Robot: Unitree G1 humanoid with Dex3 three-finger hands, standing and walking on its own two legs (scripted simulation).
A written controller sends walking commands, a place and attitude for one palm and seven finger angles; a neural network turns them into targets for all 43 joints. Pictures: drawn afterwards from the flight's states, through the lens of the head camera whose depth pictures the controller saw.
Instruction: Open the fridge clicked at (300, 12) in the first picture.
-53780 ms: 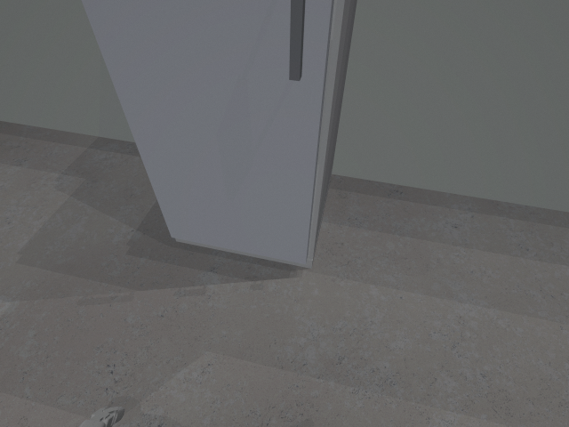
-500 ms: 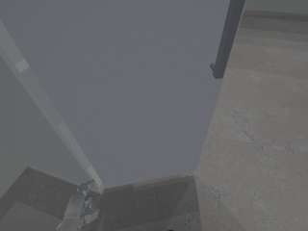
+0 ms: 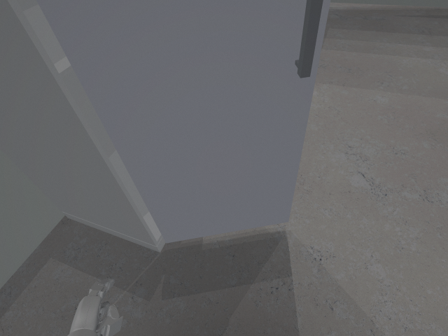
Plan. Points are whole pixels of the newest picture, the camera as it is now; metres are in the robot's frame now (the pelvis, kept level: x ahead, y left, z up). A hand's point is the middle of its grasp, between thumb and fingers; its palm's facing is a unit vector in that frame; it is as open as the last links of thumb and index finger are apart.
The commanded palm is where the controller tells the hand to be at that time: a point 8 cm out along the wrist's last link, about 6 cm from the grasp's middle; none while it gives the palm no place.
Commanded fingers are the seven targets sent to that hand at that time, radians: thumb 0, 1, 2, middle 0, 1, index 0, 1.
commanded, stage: stop stepping back and stand still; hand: right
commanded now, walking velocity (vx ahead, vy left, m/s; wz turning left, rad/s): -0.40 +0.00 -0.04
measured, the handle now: (309, 10) +0.68 -0.16 +0.26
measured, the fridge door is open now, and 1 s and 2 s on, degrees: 60 60 60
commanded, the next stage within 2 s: let the arm hang, fingers relaxed in 1.70 s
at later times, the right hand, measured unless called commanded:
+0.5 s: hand out of the picture +0.08 -0.30 +0.18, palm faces +0.57 +0.77 -0.29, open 7.4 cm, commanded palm +0.01 -0.32 +0.19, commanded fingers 0.00 -0.90 -0.90 0.20 0.30 0.20 0.30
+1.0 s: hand out of the picture +0.08 -0.28 +0.17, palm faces +0.48 +0.78 -0.39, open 7.4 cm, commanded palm +0.02 -0.32 +0.19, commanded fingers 0.00 -0.90 -0.90 0.20 0.30 0.20 0.30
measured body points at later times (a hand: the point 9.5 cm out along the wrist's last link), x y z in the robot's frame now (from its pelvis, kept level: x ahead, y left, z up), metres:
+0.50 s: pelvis -0.12 -0.02 +0.00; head -0.17 -0.02 +0.45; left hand +0.02 +0.25 -0.08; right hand +0.04 -0.34 +0.19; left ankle -0.12 +0.09 -0.72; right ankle -0.11 -0.15 -0.73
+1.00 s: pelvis -0.12 -0.01 +0.01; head -0.13 +0.00 +0.46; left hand +0.05 +0.23 -0.08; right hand +0.05 -0.32 +0.19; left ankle -0.11 +0.05 -0.72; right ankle -0.07 -0.15 -0.73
